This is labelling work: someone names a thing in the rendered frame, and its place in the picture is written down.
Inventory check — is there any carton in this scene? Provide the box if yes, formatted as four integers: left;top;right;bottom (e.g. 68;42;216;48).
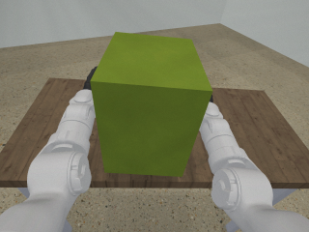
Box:
90;32;213;177

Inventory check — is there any table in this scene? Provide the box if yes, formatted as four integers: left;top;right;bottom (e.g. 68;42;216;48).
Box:
0;77;309;232

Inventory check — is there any robot left forearm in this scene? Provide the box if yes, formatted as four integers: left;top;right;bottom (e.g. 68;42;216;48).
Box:
27;89;96;193

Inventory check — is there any robot left hand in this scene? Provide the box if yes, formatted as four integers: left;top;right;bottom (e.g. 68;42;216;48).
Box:
83;66;98;90

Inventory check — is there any robot right forearm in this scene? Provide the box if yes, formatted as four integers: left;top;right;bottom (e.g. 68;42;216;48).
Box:
199;102;261;175

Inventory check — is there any right robot upper arm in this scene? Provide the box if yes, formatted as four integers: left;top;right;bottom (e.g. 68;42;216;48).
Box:
211;166;309;232

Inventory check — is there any left robot upper arm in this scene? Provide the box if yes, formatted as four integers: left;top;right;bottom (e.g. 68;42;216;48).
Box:
0;151;92;232

